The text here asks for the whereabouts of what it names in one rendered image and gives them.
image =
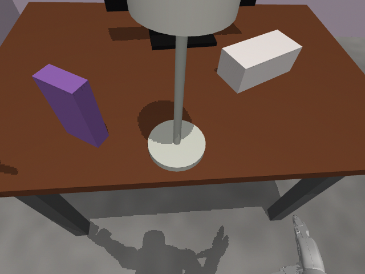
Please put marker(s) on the right robot hand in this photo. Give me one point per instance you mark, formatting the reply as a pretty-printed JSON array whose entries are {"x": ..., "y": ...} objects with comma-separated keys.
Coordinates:
[{"x": 309, "y": 255}]

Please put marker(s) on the desk lamp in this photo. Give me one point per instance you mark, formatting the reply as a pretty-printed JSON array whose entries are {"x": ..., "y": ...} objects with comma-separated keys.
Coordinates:
[{"x": 178, "y": 145}]

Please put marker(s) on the table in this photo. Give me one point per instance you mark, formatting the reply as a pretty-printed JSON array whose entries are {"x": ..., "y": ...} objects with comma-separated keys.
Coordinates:
[{"x": 308, "y": 123}]

